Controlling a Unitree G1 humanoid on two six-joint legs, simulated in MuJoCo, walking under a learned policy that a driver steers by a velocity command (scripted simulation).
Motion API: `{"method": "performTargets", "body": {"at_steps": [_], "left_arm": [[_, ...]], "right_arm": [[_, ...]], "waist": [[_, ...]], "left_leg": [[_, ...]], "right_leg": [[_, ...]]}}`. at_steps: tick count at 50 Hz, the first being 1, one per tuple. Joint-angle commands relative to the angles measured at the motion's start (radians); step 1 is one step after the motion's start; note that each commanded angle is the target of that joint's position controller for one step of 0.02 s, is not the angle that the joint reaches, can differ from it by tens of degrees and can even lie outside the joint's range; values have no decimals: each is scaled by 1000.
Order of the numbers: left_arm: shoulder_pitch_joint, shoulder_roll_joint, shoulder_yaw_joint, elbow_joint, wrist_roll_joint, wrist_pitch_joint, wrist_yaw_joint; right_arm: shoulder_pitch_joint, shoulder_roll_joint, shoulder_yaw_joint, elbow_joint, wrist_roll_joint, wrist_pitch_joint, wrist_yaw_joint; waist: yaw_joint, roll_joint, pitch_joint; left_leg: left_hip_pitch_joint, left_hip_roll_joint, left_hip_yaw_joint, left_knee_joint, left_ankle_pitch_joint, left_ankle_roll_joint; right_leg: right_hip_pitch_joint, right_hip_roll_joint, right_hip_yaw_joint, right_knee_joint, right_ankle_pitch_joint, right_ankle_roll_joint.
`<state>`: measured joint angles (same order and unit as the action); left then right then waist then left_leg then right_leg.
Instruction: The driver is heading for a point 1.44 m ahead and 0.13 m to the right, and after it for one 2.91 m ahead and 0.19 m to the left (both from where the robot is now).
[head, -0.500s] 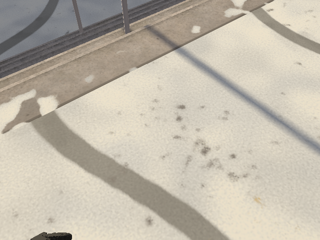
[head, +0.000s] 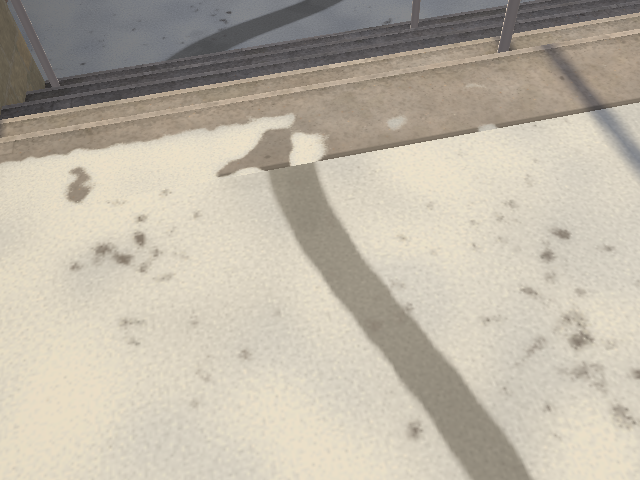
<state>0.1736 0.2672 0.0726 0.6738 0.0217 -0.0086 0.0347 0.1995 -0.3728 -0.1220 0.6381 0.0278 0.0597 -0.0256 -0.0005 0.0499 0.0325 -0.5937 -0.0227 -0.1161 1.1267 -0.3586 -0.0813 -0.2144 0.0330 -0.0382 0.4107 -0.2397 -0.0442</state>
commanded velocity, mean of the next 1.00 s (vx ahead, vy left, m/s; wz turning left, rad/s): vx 0.39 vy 0.00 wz -0.22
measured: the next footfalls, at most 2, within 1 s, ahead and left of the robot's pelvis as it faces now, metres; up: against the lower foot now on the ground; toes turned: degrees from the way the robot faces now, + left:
left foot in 0.32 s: +0.03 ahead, +0.18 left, +0.00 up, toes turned +14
right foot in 0.88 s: +0.41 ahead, -0.10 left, +0.00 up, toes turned -19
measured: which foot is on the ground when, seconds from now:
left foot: up 0.00-0.30, down 0.32-0.90, up 0.92-1.00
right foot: down 0.00-0.32, up 0.34-0.86, down 0.88-1.00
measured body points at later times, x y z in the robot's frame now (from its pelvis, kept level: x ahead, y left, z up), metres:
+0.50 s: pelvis +0.04 +0.07 +0.01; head +0.06 +0.09 +0.45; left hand +0.08 +0.37 -0.12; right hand +0.22 -0.17 -0.08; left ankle -0.01 +0.17 -0.74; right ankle +0.04 -0.09 -0.65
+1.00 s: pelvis +0.30 -0.03 -0.03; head +0.35 -0.05 +0.41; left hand +0.53 +0.19 -0.13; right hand +0.31 -0.32 -0.15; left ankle +0.18 +0.19 -0.61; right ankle +0.37 -0.09 -0.74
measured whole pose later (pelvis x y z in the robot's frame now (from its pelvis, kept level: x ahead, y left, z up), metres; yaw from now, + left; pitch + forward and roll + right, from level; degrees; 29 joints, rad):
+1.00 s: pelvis +0.30 -0.03 -0.03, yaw -19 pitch +0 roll +1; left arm 0.19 0.33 0.08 0.70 -0.03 -0.03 -0.05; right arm 0.24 -0.27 -0.04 0.75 0.02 -0.11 -0.03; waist -0.02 -0.01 0.11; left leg -0.27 0.07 -0.06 1.36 -0.45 -0.07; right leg -0.46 0.11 -0.07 0.68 -0.23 -0.14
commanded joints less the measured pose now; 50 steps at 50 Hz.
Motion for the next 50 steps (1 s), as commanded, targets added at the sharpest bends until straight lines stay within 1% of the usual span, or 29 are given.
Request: {"method": "performTargets", "body": {"at_steps": [1,3,8,12,14,15,16,17,18,19,20,21,24,27,28,30,32,36,39,40,42,43,44,45,46,47,48,49,50], "left_arm": [[-52,121,22,-80,1,-11,23],[1,146,30,-63,2,1,26],[0,203,53,-48,-10,9,4],[-2,226,60,-22,-46,-1,-31],[-35,205,45,-4,-71,-8,-41],[-15,143,17,21,-71,-16,-46],[18,64,-21,20,-24,-29,-54],[65,23,-43,13,4,-31,-66],[13,148,-4,7,-36,-26,-62],[-36,206,20,-5,-71,-24,-63],[-47,203,27,-8,-80,-21,-60],[-39,207,34,1,-71,-16,-54],[23,150,35,31,-63,-25,-48],[31,111,30,29,-68,-25,-46],[8,106,27,36,52,11,-89],[-15,86,26,21,27,33,-121],[-38,88,24,13,12,37,-132],[-136,90,12,-20,16,33,-145],[-219,71,-6,-56,11,32,-147],[-216,65,-11,-61,7,32,-142],[-108,68,-8,-42,1,27,-115],[39,97,8,-10,-2,19,-100],[222,139,35,43,4,3,-81],[279,322,103,33,-112,12,-66],[228,446,120,-6,-91,3,-65],[229,361,94,-43,-62,-18,-77],[202,316,81,-39,-40,-38,-79],[150,289,75,-41,-49,-53,-78],[80,236,61,-55,-56,-57,-71]], "right_arm": [[-34,-53,-6,-91,7,-8,9],[-77,-34,6,-121,6,-10,19],[-113,-3,23,-155,-5,-4,40],[-121,8,26,-162,-10,8,37],[-62,21,28,-131,-14,7,33],[-9,9,28,-102,-25,2,28],[64,-45,25,-86,-42,-4,13],[46,-87,27,-91,-58,-13,2],[148,-126,-5,-57,-40,-23,7],[162,-126,-9,-32,-20,-43,11],[109,-120,-6,-19,-8,-64,9],[66,-91,6,-17,-4,-85,8],[32,-10,26,-2,-27,-141,5],[59,4,22,24,-38,-166,7],[116,-20,26,60,-81,-149,20],[134,-22,23,74,-77,-147,22],[145,-21,25,92,-74,-153,18],[174,-32,21,132,-76,-161,5],[223,-40,21,173,-81,-154,3],[218,-46,22,181,-80,-147,4],[203,-94,18,185,-69,-126,4],[196,-138,9,184,-59,-109,9],[183,-154,7,172,-32,-105,22],[171,-95,21,118,8,-120,9],[194,26,60,23,-18,-162,-1],[55,-81,47,-3,3,-205,-7],[-25,-73,46,-39,27,-215,-13],[-13,-52,49,-23,3,-215,-23],[11,-66,37,-6,-19,-206,-25]], "waist": [[15,-164,-32],[47,-167,-51],[57,-171,-73],[38,-187,-96],[-16,-188,-117],[-44,-138,-140],[-37,-13,-251],[-14,180,-306],[-113,134,-309],[-132,92,-207],[-102,131,-118],[-83,157,-43],[-34,117,12],[-27,69,19],[-22,-24,39],[-20,41,71],[-11,55,99],[-21,33,155],[-44,28,187],[-31,27,178],[34,36,81],[104,43,-12],[182,3,-123],[173,-122,-147],[52,-359,-314],[131,-112,-407],[104,-60,-274],[44,29,-168],[-5,34,-115]], "left_leg": [[-156,79,54,63,60,-42],[-173,100,71,-6,48,-57],[-58,124,121,-190,26,-35],[138,54,160,-396,-46,23],[302,22,156,-659,93,77],[499,35,127,-844,318,108],[782,195,-29,-773,719,134],[876,407,-188,-682,867,303],[813,452,-250,-773,426,414],[762,414,-242,-860,-48,388],[692,379,-229,-917,-297,322],[636,361,-204,-969,-352,283],[601,335,-65,-1035,-200,223],[622,328,62,-1044,-81,205],[556,320,127,-1049,-67,183],[530,320,175,-1051,-65,179],[541,342,206,-1061,-76,179],[629,355,309,-1094,-35,171],[728,358,400,-1075,150,169],[748,346,442,-1026,356,161],[764,340,485,-775,1122,153],[742,353,475,-546,1317,154],[626,346,455,-259,1194,133],[266,227,392,16,462,33],[-121,-44,219,450,-246,-38],[-156,3,-5,458,-214,-7],[-175,24,-4,396,-133,13],[-141,64,-11,317,-92,23],[-92,102,-13,250,-50,28]], "right_leg": [[144,-263,135,-132,329,-158],[224,-297,117,-121,404,-180],[235,-346,24,-103,479,-191],[188,-348,6,-43,562,-181],[160,-321,5,34,534,-142],[64,-283,-23,85,481,-82],[-97,-218,-58,177,190,8],[-283,-143,-57,329,-386,85],[-389,-105,-9,542,-480,100],[-489,-125,47,659,-417,76],[-550,-138,57,693,-335,51],[-581,-143,77,702,-247,46],[-602,-150,115,753,-4,42],[-661,-167,127,775,108,55],[-626,-129,64,784,101,57],[-661,-139,67,779,148,57],[-701,-150,71,759,191,45],[-714,-174,8,608,186,-11],[-685,-171,-70,491,106,-76],[-627,-148,-106,442,60,-104],[-391,-19,-205,386,-49,-147],[-217,46,-211,361,-98,-165],[49,92,-158,245,-7,-184],[406,-47,111,206,159,-211],[658,-297,795,-12,4,-427],[662,-361,887,-130,80,-387],[532,-345,773,-131,247,-345],[375,-283,638,-102,389,-306],[244,-223,511,-86,457,-283]]}}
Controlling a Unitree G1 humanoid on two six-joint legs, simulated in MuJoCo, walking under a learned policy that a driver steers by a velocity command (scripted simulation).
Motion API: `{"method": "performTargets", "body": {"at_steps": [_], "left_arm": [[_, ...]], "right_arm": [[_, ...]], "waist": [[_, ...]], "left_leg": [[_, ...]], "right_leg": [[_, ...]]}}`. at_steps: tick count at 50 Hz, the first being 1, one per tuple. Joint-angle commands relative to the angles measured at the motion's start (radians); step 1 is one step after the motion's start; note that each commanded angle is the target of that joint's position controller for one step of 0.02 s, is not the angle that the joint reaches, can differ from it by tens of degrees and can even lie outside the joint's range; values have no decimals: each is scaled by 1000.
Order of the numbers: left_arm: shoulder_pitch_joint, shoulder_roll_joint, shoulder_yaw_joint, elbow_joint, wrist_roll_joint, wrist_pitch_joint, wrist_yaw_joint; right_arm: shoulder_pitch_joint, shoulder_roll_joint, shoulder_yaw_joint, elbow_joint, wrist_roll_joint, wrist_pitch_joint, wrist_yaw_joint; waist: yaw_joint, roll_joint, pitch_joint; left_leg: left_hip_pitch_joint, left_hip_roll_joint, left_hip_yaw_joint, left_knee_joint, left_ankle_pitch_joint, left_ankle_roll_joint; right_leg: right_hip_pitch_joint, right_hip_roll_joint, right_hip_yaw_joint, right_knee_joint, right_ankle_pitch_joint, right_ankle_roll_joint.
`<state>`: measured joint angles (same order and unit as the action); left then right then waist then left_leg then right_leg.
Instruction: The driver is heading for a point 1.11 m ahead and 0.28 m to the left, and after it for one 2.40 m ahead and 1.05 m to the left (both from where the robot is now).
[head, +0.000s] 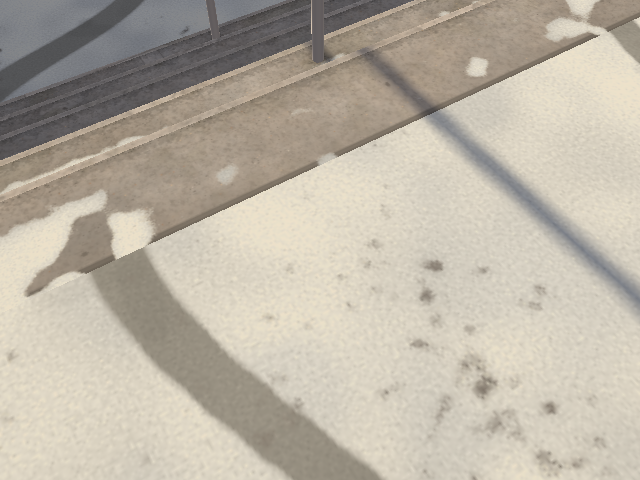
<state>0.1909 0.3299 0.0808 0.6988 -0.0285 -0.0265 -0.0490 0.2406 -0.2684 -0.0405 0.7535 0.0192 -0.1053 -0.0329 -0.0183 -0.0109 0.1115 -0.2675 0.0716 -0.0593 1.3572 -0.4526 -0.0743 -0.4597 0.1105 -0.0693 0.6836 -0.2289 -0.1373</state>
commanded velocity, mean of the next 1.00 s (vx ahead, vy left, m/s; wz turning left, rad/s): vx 0.09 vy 0.00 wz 0.51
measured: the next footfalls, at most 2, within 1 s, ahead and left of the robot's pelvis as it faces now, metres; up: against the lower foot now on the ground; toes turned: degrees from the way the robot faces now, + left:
left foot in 0.38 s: +0.39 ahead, +0.07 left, +0.00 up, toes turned +1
right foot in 0.78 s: +0.45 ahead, -0.14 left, +0.00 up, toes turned +33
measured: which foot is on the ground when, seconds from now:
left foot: up 0.00-0.36, down 0.38-0.78, up 0.80-1.00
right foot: down 0.00-0.40, up 0.42-0.76, down 0.78-1.00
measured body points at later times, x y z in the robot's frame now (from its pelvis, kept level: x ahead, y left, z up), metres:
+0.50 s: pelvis +0.24 +0.00 +0.01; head +0.28 +0.00 +0.46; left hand +0.43 +0.26 -0.07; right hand +0.34 -0.28 -0.11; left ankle +0.35 +0.06 -0.71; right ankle +0.16 -0.11 -0.60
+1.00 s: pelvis +0.34 -0.08 +0.03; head +0.38 -0.07 +0.48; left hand +0.31 +0.24 -0.05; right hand +0.64 -0.24 -0.06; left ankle +0.26 +0.04 -0.62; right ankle +0.42 -0.17 -0.71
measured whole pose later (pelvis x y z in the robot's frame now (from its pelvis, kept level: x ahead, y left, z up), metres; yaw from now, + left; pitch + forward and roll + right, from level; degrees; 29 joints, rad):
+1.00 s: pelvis +0.34 -0.08 +0.03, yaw +35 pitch +2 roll -1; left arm 0.13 0.27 0.06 0.68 0.02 0.00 0.05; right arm 0.21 -0.38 -0.11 0.57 0.03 0.07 -0.01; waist 0.01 0.05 0.05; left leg -0.59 0.00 -0.08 1.18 -0.36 -0.10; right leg -0.26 0.00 -0.04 0.43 -0.20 -0.02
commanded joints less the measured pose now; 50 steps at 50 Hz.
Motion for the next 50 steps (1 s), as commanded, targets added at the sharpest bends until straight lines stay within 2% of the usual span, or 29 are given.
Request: {"method": "performTargets", "body": {"at_steps": [1,3,6,8,12,15,17,18,19,20,21,22,23,24,25,27,30,32,37,38,39,40,41,42,43,44,45,48,50], "left_arm": [[20,146,43,-106,6,-37,21],[-27,104,29,-111,7,-34,45],[1,81,14,-75,17,-27,75],[-14,50,-3,-61,28,-16,90],[12,74,-6,-27,54,-11,114],[-25,86,0,-23,57,7,131],[-59,85,5,-41,54,29,145],[-90,85,8,-59,55,41,152],[-159,90,11,-89,54,47,154],[-194,74,5,-125,57,44,144],[-81,-39,-18,-142,72,45,108],[33,18,-25,-126,37,22,76],[-41,78,-16,-133,23,14,62],[-86,73,-15,-145,36,16,53],[-108,65,-13,-151,48,25,55],[-99,26,-17,-137,46,33,53],[-102,-14,-24,-109,35,20,68],[-100,-4,-19,-93,22,15,74],[-97,30,4,-64,9,-9,66],[-62,41,13,-47,9,-17,63],[-26,70,26,-30,15,-20,64],[-34,132,40,-41,31,-15,68],[-72,174,44,-49,71,-3,67],[-122,119,36,-78,79,-7,70],[-161,68,23,-93,64,-4,81],[-171,50,17,-99,48,2,90],[-165,53,14,-97,37,7,99],[-91,76,14,-81,49,20,112],[-42,99,21,-70,54,27,112]], "right_arm": [[2,-182,-53,-113,-19,-23,-11],[64,-166,-54,-76,-26,12,6],[23,-90,-32,-70,-29,24,19],[-2,-77,-24,-58,-21,16,34],[-140,-92,-24,-93,-1,-2,71],[-114,-136,-43,-112,-1,-6,100],[6,-155,-59,-96,-6,0,110],[116,-165,-67,-74,-5,4,107],[277,-189,-81,-45,-4,3,93],[374,-220,-90,-36,-9,-4,75],[264,-233,-78,-71,-48,-1,57],[122,-260,-86,-143,-63,10,46],[34,-205,-78,-194,-45,29,30],[-17,-166,-65,-212,-17,49,20],[-39,-156,-59,-226,0,62,15],[-61,-173,-71,-244,1,90,6],[10,-201,-92,-223,-6,120,-11],[5,-207,-100,-227,0,136,-17],[-33,-198,-105,-251,4,163,-12],[-56,-194,-103,-259,9,164,-11],[-61,-174,-96,-266,13,164,-9],[3,-119,-79,-259,6,166,-5],[-1,-135,-84,-292,9,156,4],[11,-222,-104,-278,-6,141,15],[16,-252,-114,-248,0,143,18],[27,-231,-110,-224,0,153,16],[35,-205,-101,-221,-1,159,17],[-52,-157,-74,-266,15,159,25],[-100,-149,-67,-291,15,157,27]], "waist": [[-20,60,-179],[-43,34,-167],[-18,-19,-188],[3,-56,-196],[87,-52,-151],[64,-73,-131],[14,-74,-160],[-30,-79,-189],[-117,-49,-230],[-170,139,-268],[-13,347,-292],[18,242,-440],[18,86,-331],[51,-57,-213],[60,-88,-182],[65,-20,-144],[22,82,-221],[7,130,-253],[-10,224,-239],[14,228,-237],[26,202,-245],[-12,37,-279],[-49,-262,-220],[-50,-230,-184],[-49,-144,-170],[-41,-91,-156],[-31,-78,-146],[28,-105,-124],[66,-127,-145]], "left_leg": [[-350,27,-75,-7,79,23],[-300,57,-19,-113,158,8],[-276,10,73,-292,325,5],[-253,-3,95,-449,474,15],[-288,-32,86,-705,701,41],[-325,-47,99,-746,600,61],[-269,-101,150,-731,457,84],[-188,-129,161,-726,390,106],[-29,-130,125,-808,428,154],[182,-23,-54,-898,802,237],[388,172,-544,-915,979,440],[387,255,-750,-1039,605,495],[246,222,-673,-1071,359,450],[87,168,-589,-1112,236,401],[4,127,-534,-1122,159,368],[-91,5,-408,-1119,136,302],[-29,-19,-379,-1062,331,298],[-4,-24,-389,-1039,314,272],[31,-38,-491,-998,214,216],[19,-54,-499,-969,207,198],[-30,-91,-477,-914,134,168],[-140,-175,-361,-721,-102,128],[-328,-273,-164,-470,-185,77],[-379,-176,-152,-288,-123,38],[-378,-147,-126,-219,-47,22],[-383,-134,-108,-164,13,7],[-412,-120,-89,-99,54,-5],[-470,-56,7,-138,109,-34],[-487,-19,21,-202,105,-52]], "right_leg": [[388,-271,472,-370,537,-172],[292,-244,324,-370,742,-122],[245,-168,165,-373,907,-30],[269,-138,83,-383,851,34],[370,-195,39,-385,718,101],[440,-244,31,-325,773,93],[462,-257,20,-179,978,92],[432,-256,16,-55,1077,103],[339,-223,-1,162,1050,137],[153,-77,-26,520,463,182],[-215,136,93,864,-435,260],[-231,68,322,929,-364,220],[-222,25,309,892,-294,190],[-212,-9,275,792,-238,170],[-186,-39,258,679,-210,163],[-97,-44,215,412,-168,176],[-23,-22,198,209,-137,219],[9,-17,205,117,-76,227],[95,-9,216,-129,-40,195],[156,-21,212,-234,15,179],[254,-85,234,-336,80,152],[375,-296,411,-378,56,68],[334,-449,637,-427,139,-66],[301,-486,637,-421,177,-102],[289,-428,502,-386,175,-70],[291,-361,402,-365,163,-36],[304,-343,352,-359,182,-31],[362,-332,237,-377,281,-62],[437,-364,215,-378,328,-86]]}}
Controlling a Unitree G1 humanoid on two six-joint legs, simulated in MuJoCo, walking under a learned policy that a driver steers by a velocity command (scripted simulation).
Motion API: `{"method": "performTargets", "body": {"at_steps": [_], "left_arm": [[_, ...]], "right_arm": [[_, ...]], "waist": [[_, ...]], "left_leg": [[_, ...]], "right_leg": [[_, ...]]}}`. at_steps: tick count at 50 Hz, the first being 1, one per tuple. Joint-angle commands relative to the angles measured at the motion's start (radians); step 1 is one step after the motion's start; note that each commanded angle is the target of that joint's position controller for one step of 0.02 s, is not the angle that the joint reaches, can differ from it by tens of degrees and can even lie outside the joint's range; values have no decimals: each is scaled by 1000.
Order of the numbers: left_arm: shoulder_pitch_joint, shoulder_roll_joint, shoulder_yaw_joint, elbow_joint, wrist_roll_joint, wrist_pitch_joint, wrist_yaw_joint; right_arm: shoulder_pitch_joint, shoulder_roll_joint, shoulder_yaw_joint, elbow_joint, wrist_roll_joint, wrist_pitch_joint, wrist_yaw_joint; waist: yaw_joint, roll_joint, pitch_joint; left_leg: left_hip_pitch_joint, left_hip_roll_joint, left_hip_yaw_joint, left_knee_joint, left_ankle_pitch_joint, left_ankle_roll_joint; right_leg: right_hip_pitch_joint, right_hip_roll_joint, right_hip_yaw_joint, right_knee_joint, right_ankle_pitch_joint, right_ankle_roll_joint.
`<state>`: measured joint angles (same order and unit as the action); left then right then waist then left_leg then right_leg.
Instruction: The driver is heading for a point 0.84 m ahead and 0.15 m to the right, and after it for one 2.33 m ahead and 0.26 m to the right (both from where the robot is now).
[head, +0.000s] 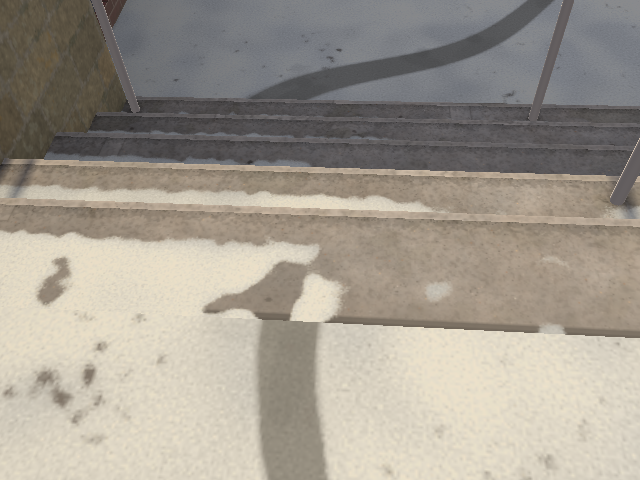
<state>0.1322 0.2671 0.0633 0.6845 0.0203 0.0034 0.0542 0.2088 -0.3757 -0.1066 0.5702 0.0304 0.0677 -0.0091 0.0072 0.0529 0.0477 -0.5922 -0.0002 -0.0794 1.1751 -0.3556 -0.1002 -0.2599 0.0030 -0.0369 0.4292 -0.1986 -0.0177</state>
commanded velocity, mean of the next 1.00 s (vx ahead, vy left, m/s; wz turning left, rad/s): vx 0.59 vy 0.00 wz -0.35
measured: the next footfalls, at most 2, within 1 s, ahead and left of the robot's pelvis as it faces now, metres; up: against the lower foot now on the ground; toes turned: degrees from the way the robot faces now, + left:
left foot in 0.24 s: +0.02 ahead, +0.15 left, +0.00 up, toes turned +5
right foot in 0.74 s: +0.37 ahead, -0.15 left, +0.00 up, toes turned -22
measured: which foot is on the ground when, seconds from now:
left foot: up 0.00-0.22, down 0.24-0.76, up 0.78-1.00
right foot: down 0.00-0.24, up 0.26-0.72, down 0.74-1.00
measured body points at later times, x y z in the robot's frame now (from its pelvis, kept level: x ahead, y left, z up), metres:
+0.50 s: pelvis +0.08 +0.03 +0.00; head +0.08 +0.05 +0.45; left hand +0.20 +0.31 -0.12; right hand +0.12 -0.25 -0.10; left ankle -0.02 +0.15 -0.74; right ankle +0.17 -0.12 -0.63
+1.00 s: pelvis +0.42 -0.14 -0.01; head +0.43 -0.15 +0.44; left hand +0.56 +0.11 -0.12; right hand +0.46 -0.43 -0.10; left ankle +0.59 -0.01 -0.66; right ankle +0.34 -0.13 -0.74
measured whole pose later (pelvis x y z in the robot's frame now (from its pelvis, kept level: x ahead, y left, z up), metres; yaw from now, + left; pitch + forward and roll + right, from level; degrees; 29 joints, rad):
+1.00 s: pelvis +0.42 -0.14 -0.01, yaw -26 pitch +1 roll -1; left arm 0.41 0.29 0.06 0.81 0.01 -0.06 -0.02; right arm 0.16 -0.26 0.00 0.68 -0.05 -0.05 0.04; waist 0.02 0.03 0.02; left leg -0.72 0.19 -0.02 1.07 -0.15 -0.01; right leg -0.06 0.18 0.02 0.35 -0.29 -0.16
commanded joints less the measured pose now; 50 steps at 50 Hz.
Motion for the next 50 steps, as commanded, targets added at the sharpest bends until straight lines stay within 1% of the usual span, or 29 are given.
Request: {"method": "performTargets", "body": {"at_steps": [1,6,9,10,11,12,13,14,15,16,18,20,21,24,31,32,34,35,36,37,38,39,40,41,42,43,45,47,50], "left_arm": [[38,174,43,-48,4,-1,4],[4,219,57,-39,-16,3,-30],[21,197,41,-5,-40,-5,-48],[22,155,22,9,-49,-10,-56],[53,150,16,24,-66,-15,-67],[46,109,-2,20,-52,-25,-80],[4,15,-30,-19,-27,-37,-96],[-87,118,3,-65,-74,-49,-80],[-95,172,24,-73,-90,-54,-72],[-41,172,33,-52,-81,-55,-69],[48,172,46,-3,-52,-53,-63],[81,130,40,14,-53,-47,-65],[58,114,36,18,54,-13,-110],[18,94,36,-2,15,16,-149],[-155,79,8,-72,20,15,-174],[-178,69,0,-87,17,15,-173],[-135,67,-6,-92,5,16,-153],[-55,87,3,-77,-4,14,-139],[105,128,22,-40,-12,5,-127],[333,181,51,30,-5,-10,-112],[372,308,94,62,8,-3,-92],[331,389,112,36,-6,3,-93],[335,354,103,34,-7,5,-93],[346,336,98,62,-3,-1,-79],[313,290,86,63,0,-13,-69],[248,248,70,56,-6,-22,-63],[192,161,34,38,-8,-51,-59],[218,142,22,55,-11,-81,-66],[304,143,17,86,-20,-108,-79]], "right_arm": [[-83,-32,4,-116,-2,-18,4],[-68,-3,21,-107,-17,-17,4],[-45,21,30,-80,-24,-14,0],[17,53,39,-43,-26,-16,3],[61,28,32,-20,-19,-18,5],[163,-21,14,8,-8,-20,-1],[259,-121,-7,15,-21,-23,-9],[287,-198,-35,27,-46,-54,-2],[207,-138,-16,25,-42,-92,-2],[128,-78,4,27,-33,-122,-4],[55,-8,24,25,-27,-154,-6],[66,12,25,39,-38,-174,-9],[103,-26,24,68,-82,-156,2],[131,-18,20,96,-77,-159,5],[207,-36,11,192,-81,-166,-15],[224,-39,11,210,-82,-161,-15],[212,-67,10,225,-78,-148,-14],[213,-98,7,233,-79,-136,-15],[199,-137,-1,229,-79,-121,-12],[166,-155,-1,210,-65,-118,-5],[201,-41,30,164,-59,-130,11],[113,17,47,85,-61,-158,25],[-60,-34,45,33,-71,-174,25],[-59,-16,55,27,-63,-188,24],[-26,-5,63,47,-70,-191,21],[-1,2,66,56,-88,-178,20],[90,13,74,98,-97,-136,32],[42,29,83,99,-92,-111,42],[-129,34,90,56,-67,-110,51]], "waist": [[53,-192,-96],[31,-210,-144],[14,-226,-151],[-20,-201,-182],[-34,-187,-177],[-75,-122,-206],[-116,136,-217],[-181,169,-100],[-139,161,9],[-82,198,55],[-29,164,46],[-16,112,27],[-9,-5,28],[-16,58,71],[-60,30,158],[-66,30,164],[-24,44,99],[24,63,26],[105,78,-74],[212,29,-196],[165,-186,-248],[116,-299,-315],[157,-115,-245],[123,-90,-159],[69,-17,-90],[16,-3,-53],[-41,-41,-42],[-34,-47,21],[37,-57,104]], "left_leg": [[-141,60,40,-58,-10,-30],[90,40,90,-291,-55,3],[245,0,86,-544,-30,50],[396,-6,99,-729,63,78],[562,-36,134,-815,119,103],[784,69,13,-785,54,141],[912,336,-308,-842,-220,244],[695,463,-519,-995,-535,391],[637,414,-481,-1043,-577,361],[613,369,-379,-1053,-474,308],[579,306,-187,-1065,-267,234],[563,282,-50,-1077,-113,211],[478,260,31,-1099,-96,193],[475,264,126,-1108,-57,189],[684,310,296,-1143,92,190],[727,313,324,-1118,206,190],[760,301,398,-961,817,175],[778,311,405,-811,1159,176],[737,321,401,-581,1346,182],[559,302,389,-266,1230,166],[145,179,370,88,560,109],[-146,-20,186,370,-103,68],[-258,26,23,384,-3,84],[-260,67,25,346,31,97],[-204,117,21,242,61,105],[-133,139,15,177,59,99],[-52,175,26,96,81,87],[-73,191,72,-11,140,80],[-165,174,138,-221,340,106]], "right_leg": [[252,-269,180,-118,334,-219],[191,-286,90,-90,458,-225],[167,-275,114,-40,453,-213],[104,-251,102,-40,258,-186],[-13,-221,103,-36,31,-146],[-217,-163,79,62,-245,-80],[-509,-43,-47,395,-459,14],[-659,-45,77,591,-441,10],[-707,-67,140,683,-321,-3],[-730,-71,157,705,-210,-7],[-682,-90,169,735,-39,18],[-660,-90,149,797,79,40],[-585,-61,86,800,70,43],[-634,-76,78,788,149,44],[-653,-126,-49,482,98,-66],[-642,-119,-79,440,54,-94],[-460,-37,-168,361,-56,-161],[-334,32,-203,368,-130,-190],[-137,98,-212,370,-201,-214],[200,138,-143,269,-157,-241],[511,-34,234,132,-466,-303],[618,-233,806,-115,-663,-401],[589,-235,817,-166,-505,-351],[487,-237,735,-171,-370,-338],[346,-199,627,-166,-272,-302],[220,-137,522,-168,-215,-277],[91,-101,413,-206,-185,-275],[16,-76,325,-279,-119,-259],[79,-51,193,-344,204,-185]]}}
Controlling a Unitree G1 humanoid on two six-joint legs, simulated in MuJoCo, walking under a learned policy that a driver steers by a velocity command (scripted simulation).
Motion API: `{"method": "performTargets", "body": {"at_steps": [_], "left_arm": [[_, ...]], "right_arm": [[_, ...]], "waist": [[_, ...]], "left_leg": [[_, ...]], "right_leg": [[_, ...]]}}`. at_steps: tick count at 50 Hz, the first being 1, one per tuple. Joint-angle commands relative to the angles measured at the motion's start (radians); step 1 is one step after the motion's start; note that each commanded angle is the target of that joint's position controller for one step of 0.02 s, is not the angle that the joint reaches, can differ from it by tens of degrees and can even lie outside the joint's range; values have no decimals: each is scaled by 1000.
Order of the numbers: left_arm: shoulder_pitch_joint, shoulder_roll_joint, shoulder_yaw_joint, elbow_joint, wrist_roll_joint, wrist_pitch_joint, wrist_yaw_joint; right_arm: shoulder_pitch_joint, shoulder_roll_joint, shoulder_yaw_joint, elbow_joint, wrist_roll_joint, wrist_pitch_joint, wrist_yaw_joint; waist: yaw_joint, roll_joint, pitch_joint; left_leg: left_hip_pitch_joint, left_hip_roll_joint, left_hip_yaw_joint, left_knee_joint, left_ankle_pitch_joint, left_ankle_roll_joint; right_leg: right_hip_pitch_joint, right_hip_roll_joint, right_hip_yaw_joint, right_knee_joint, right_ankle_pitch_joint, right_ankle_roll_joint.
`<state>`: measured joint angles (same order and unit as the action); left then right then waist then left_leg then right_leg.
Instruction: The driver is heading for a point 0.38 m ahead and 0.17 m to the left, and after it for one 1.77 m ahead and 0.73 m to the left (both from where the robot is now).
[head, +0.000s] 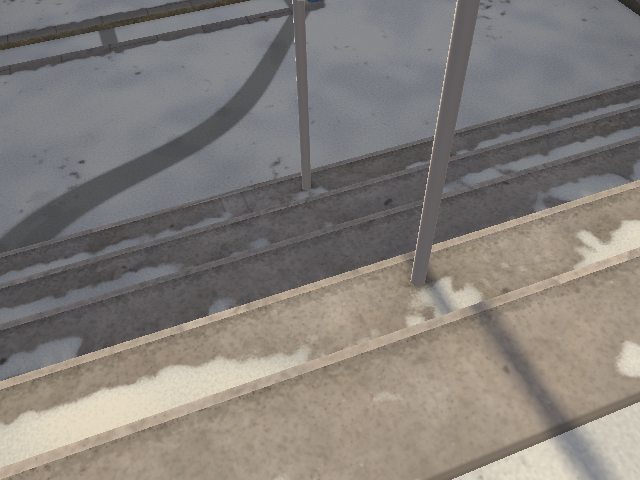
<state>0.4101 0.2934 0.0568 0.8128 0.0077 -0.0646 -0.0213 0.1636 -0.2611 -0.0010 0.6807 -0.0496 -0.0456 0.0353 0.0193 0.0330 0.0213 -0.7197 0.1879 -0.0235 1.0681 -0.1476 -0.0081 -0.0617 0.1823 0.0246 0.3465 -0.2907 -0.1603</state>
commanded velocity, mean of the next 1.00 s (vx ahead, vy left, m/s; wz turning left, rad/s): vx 0.78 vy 0.00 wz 0.73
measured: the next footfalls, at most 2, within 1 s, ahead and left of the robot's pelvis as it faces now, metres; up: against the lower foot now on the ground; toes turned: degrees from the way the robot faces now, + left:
left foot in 0.24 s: +0.44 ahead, +0.08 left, +0.00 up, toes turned +8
right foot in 0.64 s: +0.83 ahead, -0.02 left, -0.01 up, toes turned +32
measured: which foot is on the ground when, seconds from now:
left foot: up 0.00-0.22, down 0.24-0.64, up 0.66-0.92, down 0.94-1.00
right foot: down 0.00-0.24, up 0.26-0.62, down 0.64-0.88, up 0.90-1.00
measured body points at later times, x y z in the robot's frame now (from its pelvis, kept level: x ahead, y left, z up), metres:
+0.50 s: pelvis +0.49 +0.06 +0.00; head +0.50 +0.07 +0.45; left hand +0.68 +0.32 -0.04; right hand +0.50 -0.22 -0.13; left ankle +0.40 +0.07 -0.73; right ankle +0.72 -0.08 -0.67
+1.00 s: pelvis +0.90 +0.19 -0.19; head +0.90 +0.22 +0.26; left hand +0.74 +0.42 -0.31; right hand +1.17 +0.06 -0.29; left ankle +0.90 +0.22 -0.91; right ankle +0.98 +0.04 -0.77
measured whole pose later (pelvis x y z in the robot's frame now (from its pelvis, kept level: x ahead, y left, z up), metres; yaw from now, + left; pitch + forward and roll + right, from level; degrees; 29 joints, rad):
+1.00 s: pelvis +0.90 +0.19 -0.19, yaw +47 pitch -2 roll -5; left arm 0.38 0.31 0.01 0.71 0.06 -0.16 0.00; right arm 0.34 -0.34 -0.02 0.76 -0.10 -0.11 0.08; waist 0.05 0.05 0.07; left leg -0.32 -0.07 0.01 0.71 -0.36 0.16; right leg -0.53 0.08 0.06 1.48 -0.64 0.12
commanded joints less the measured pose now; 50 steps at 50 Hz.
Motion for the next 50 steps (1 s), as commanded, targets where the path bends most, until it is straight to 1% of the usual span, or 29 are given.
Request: {"method": "performTargets", "body": {"at_steps": [1,8,11,12,13,14,16,17,20,25,27,29,30,32,33,34,36,37,38,40,41,42,43,44,46,47,48,49,50], "left_arm": [[31,116,20,-37,-7,-48,-4],[21,180,13,7,21,-59,46],[-146,234,36,-34,60,-8,78],[-246,208,33,-49,47,-8,69],[-154,2,-19,-134,21,-33,37],[-126,32,-42,-171,14,-55,37],[-194,110,-44,-173,38,-77,23],[-227,97,-51,-189,56,-64,23],[-247,60,-76,-225,69,5,25],[-419,6,-98,-296,38,-1,7],[-236,64,-65,-227,27,-13,11],[-295,147,-31,-252,41,-52,27],[-188,181,-8,-202,31,-63,32],[281,160,5,-55,22,-89,59],[68,226,20,-110,30,-118,58],[12,138,20,-131,18,-128,42],[-35,106,19,-102,16,-127,53],[-63,-242,-118,-128,3,-79,64],[-111,153,21,-49,13,-97,87],[-75,93,12,-34,4,-139,87],[-160,-193,-82,-200,103,-135,134],[-226,-66,-68,-187,127,-128,123],[-202,-67,-70,-165,162,-122,117],[-204,-13,-63,-196,142,-125,111],[-519,154,-32,-351,101,-150,83],[-623,148,-35,-369,47,-148,55],[-391,65,-48,-294,47,-145,36],[101,25,-53,-221,45,-138,-21],[100,139,-33,-192,0,-117,-36]], "right_arm": [[-108,-74,-12,-60,19,-2,12],[-33,-122,-26,7,48,-7,22],[503,-229,-80,173,47,16,0],[650,-260,-104,219,48,22,-13],[489,-282,-106,210,29,30,-20],[362,-253,-106,149,36,27,-17],[294,-152,-88,137,31,23,-28],[270,-159,-84,139,31,7,-33],[251,-172,-75,138,38,-36,-37],[309,-194,-90,157,80,-30,-25],[248,-213,-96,124,58,-19,-24],[274,-240,-112,140,38,-20,-48],[219,-223,-113,129,25,-20,-37],[-60,-218,-120,46,37,-26,-35],[234,-70,-77,12,92,-16,-28],[107,-161,-68,31,31,-7,-58],[-95,-239,-102,-16,-10,5,-42],[3,18,2,41,-175,-36,-26],[-37,-128,-74,-57,-19,19,12],[-77,-183,-96,-57,15,40,10],[229,69,41,100,-178,-59,32],[327,115,31,173,-193,-81,55],[354,98,45,159,-144,-88,80],[422,9,25,168,-96,-79,95],[935,-123,-30,282,-64,-49,55],[995,-219,-67,293,-40,-38,12],[835,-280,-97,269,-64,-46,-6],[261,-379,-82,27,-8,-59,48],[131,-310,-88,-23,-30,-63,66]], "waist": [[31,-46,129],[-48,-126,-9],[-333,-151,-172],[-416,-20,-149],[-148,358,-133],[-127,187,-256],[-59,-140,-79],[-20,-151,8],[43,-117,93],[-67,6,44],[-13,46,-76],[-41,53,-74],[10,39,-118],[299,-39,-223],[27,-533,-267],[83,-320,-142],[112,-122,72],[55,24,90],[8,-300,201],[-5,-79,113],[25,190,-29],[-57,19,81],[-91,1,20],[-126,35,24],[-466,303,-69],[-549,316,3],[-378,168,60],[95,96,-236],[92,94,-158]], "left_leg": [[-18,-28,98,-194,196,28],[256,-267,201,-423,288,135],[675,-310,144,-424,87,209],[833,-253,32,-498,36,268],[1112,-46,-463,-466,144,432],[1114,61,-792,-693,-43,516],[763,24,-705,-833,-295,413],[598,-21,-631,-844,-225,389],[289,-144,-456,-880,-116,360],[213,-263,-303,-864,366,245],[300,-257,-274,-672,614,221],[609,-222,-373,-427,555,198],[682,-232,-397,-254,550,191],[338,-301,-311,379,358,123],[-197,-439,-172,476,-423,59],[-297,-266,-174,316,-420,81],[-234,-195,-144,106,-379,37],[-114,-69,-140,-155,-98,61],[82,-171,-38,-124,-254,14],[26,-152,-25,-101,255,21],[335,-50,-21,-497,832,74],[699,-156,78,-514,868,48],[941,-154,84,-380,937,18],[1053,-162,92,-318,896,-7],[1378,-159,65,-149,690,6],[1179,-56,-127,-509,468,43],[1055,-97,-131,-549,239,73],[889,125,-463,-487,1042,374],[778,161,-490,-468,1289,527]], "right_leg": [[-103,-220,83,-267,392,-19],[225,-316,-136,-183,1345,122],[144,-340,-158,544,1585,151],[-84,-193,-181,1059,989,147],[-690,-9,-39,1442,-222,210],[-796,-55,119,1452,-159,182],[-699,-177,126,1185,-7,133],[-659,-205,114,1101,-25,145],[-541,-259,40,842,-36,196],[-226,-181,-78,398,480,187],[-97,-153,-60,538,509,151],[-342,-165,81,343,480,112],[-293,-178,119,272,449,102],[274,-214,114,98,595,122],[549,-607,677,30,368,-34],[419,-578,684,46,249,-16],[135,-493,489,15,296,29],[38,-483,372,-64,-61,21],[-240,-428,331,-31,200,40],[-233,-403,189,119,-202,90],[-337,-213,-102,324,-293,154],[-715,-97,-232,365,-357,151],[-933,-90,-258,437,-440,194],[-1035,-76,-257,534,-499,251],[-1249,-33,-177,1128,-639,347],[-1126,-88,3,1319,-566,348],[-1015,-70,168,1341,-397,272],[-805,-162,236,1089,-204,254],[-870,-144,172,1232,-325,288]]}}
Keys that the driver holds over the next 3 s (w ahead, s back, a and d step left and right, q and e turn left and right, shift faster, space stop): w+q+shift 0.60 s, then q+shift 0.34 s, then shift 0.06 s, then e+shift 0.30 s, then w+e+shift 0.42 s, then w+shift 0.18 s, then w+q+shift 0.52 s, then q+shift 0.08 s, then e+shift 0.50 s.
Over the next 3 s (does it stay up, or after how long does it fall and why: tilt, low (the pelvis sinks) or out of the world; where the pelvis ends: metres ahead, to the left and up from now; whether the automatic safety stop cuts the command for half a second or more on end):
stays up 1.95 0.73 -0.80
